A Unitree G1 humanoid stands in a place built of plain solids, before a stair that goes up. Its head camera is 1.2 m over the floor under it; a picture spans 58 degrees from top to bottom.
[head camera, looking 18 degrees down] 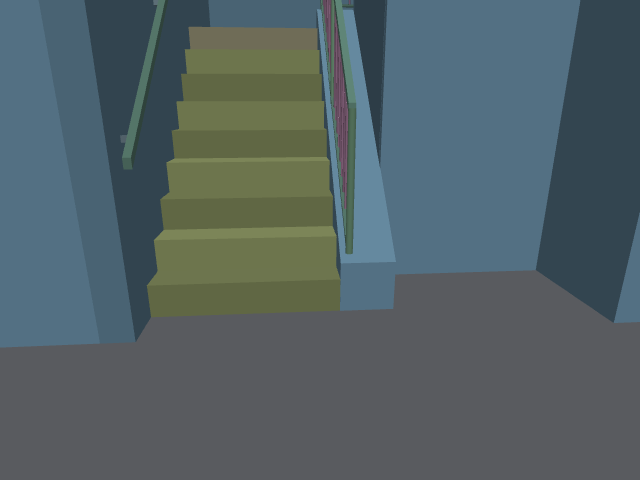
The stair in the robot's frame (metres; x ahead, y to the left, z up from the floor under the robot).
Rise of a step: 0.20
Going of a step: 0.23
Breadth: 1.10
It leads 4 degrees to the left of straight ahead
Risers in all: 9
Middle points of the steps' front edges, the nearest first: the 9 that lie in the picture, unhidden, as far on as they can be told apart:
2.29 0.43 0.20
2.50 0.45 0.40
2.73 0.46 0.60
2.96 0.48 0.80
3.19 0.50 0.99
3.42 0.52 1.19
3.65 0.53 1.39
3.87 0.55 1.59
4.10 0.57 1.79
